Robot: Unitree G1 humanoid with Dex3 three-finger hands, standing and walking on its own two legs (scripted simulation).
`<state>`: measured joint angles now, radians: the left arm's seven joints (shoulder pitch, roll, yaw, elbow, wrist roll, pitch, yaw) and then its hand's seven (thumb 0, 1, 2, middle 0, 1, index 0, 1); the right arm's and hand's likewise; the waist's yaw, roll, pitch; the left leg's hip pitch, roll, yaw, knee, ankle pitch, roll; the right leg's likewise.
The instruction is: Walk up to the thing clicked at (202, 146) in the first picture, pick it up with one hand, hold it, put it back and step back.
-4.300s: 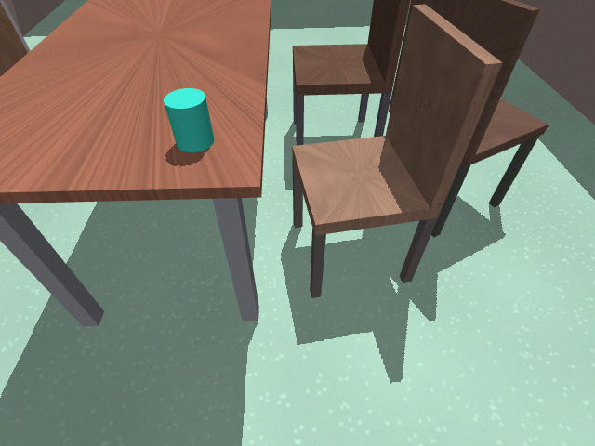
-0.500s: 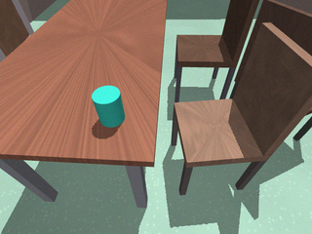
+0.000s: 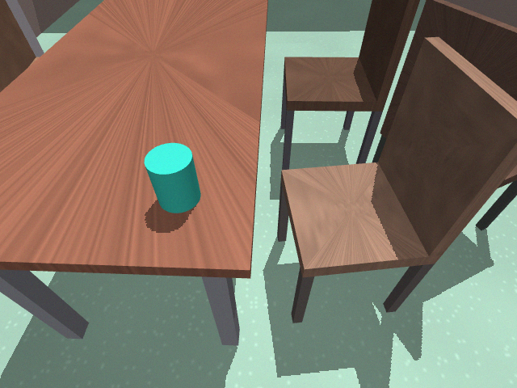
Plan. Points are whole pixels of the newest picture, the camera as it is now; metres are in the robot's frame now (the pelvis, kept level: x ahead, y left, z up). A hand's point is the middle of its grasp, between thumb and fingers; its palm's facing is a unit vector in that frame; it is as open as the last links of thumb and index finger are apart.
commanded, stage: walk up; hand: left
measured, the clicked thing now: (174, 178) +0.50 +0.19 +0.03
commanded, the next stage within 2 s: stand in 0.12 s
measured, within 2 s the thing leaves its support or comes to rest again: neither
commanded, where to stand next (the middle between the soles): +0.03 -0.01 m, yaw -1 degrees
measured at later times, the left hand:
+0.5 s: hand out of the picture +0.07 +0.25 -0.16, palm faces -0.03 -0.94 -0.34, open 7.4 cm
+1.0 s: hand out of the picture +0.07 +0.26 -0.16, palm faces -0.03 -0.94 -0.34, open 7.4 cm
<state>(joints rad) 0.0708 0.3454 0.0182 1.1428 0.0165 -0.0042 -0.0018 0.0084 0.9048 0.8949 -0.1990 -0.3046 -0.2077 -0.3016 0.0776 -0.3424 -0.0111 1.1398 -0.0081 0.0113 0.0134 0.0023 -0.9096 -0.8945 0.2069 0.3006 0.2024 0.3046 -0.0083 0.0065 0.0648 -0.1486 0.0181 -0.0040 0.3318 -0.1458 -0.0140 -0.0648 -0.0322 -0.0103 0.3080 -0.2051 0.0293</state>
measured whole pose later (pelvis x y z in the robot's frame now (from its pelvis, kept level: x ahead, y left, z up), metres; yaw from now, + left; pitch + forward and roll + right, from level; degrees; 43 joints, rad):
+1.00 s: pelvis +0.00 +0.00 +0.00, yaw +0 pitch -2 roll +0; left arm 0.13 0.35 0.01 1.11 0.02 0.00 0.00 0.01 0.91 0.89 -0.20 -0.30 -0.21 -0.30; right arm 0.10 -0.35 0.00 1.13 -0.01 0.00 0.01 0.00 -0.91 -0.89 0.21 0.30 0.20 0.30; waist 0.00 0.00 0.05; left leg -0.15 0.01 0.00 0.34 -0.15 -0.01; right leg -0.06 -0.04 -0.01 0.32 -0.21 0.04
